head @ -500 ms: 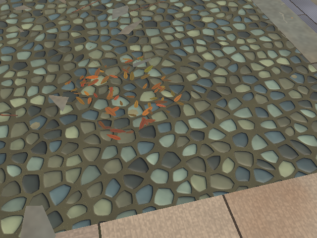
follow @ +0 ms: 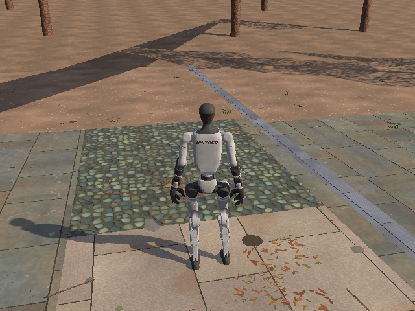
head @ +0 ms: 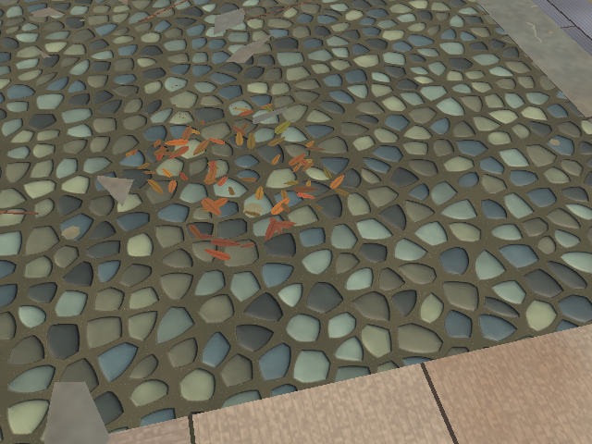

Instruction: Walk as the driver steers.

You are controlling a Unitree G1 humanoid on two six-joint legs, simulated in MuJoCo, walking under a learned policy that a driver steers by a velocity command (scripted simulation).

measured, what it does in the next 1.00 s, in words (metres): walks ahead: right foot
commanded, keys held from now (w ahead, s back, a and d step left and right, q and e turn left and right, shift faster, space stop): no key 0.32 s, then w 0.44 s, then no key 0.24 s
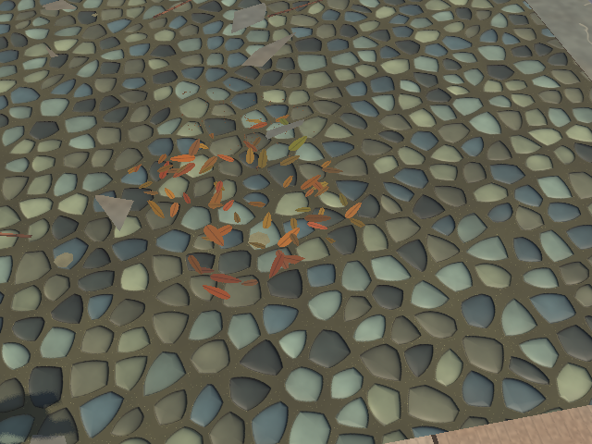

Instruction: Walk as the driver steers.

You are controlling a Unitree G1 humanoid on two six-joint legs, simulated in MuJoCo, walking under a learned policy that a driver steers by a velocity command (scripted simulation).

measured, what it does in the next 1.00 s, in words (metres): steps on the spot, turning left: left foot, then right foot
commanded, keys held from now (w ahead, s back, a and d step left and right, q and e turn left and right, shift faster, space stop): no key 0.18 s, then q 0.68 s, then no key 0.14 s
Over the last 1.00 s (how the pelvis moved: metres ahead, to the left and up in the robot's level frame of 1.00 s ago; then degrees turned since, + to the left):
0.21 -0.06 0.00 0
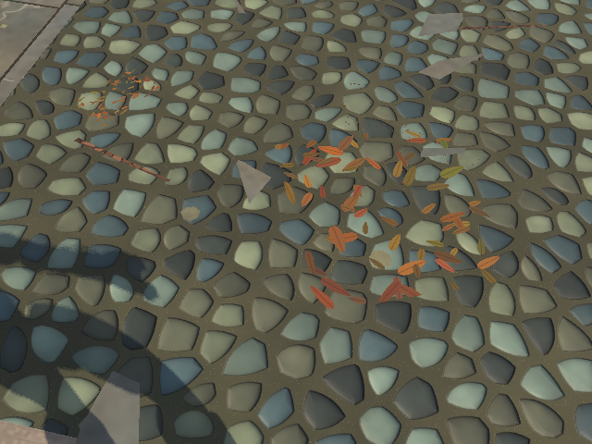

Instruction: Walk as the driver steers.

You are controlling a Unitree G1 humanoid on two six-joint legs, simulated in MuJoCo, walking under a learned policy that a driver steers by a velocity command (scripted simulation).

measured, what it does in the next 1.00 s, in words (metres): walks ahead: right foot, then left foot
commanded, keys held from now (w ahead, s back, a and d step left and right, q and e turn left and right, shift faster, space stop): no key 0.18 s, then w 0.50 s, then w+e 0.32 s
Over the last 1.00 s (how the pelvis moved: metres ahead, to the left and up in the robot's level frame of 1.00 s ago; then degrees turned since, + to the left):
0.09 0.03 -0.01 23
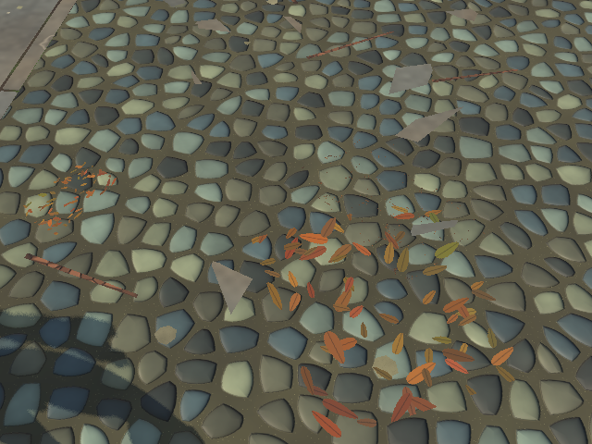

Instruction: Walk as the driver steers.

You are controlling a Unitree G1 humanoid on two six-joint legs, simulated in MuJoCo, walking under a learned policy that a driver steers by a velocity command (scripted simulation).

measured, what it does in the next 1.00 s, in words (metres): walks ahead, turning right: right foot, then left foot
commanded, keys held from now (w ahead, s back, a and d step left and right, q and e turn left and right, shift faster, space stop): w+e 0.48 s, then w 0.52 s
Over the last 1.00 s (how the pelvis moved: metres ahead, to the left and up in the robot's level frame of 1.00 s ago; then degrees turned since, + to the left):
0.29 0.06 0.01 -5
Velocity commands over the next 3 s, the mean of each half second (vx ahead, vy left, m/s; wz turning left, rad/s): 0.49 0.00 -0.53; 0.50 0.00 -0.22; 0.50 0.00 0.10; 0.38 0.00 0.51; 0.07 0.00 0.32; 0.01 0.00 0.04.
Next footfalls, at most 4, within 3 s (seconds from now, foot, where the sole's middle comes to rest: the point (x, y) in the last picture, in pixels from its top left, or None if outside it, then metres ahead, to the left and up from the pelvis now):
0.38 right None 0.36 -0.17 -0.77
0.90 left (330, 341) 0.71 -0.06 -0.77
1.42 right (454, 280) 0.90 -0.40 -0.77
1.90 left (367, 194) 1.20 -0.19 -0.77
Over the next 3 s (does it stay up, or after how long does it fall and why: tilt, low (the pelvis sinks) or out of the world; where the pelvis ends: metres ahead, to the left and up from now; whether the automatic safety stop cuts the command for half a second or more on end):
stays up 1.17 -0.32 0.00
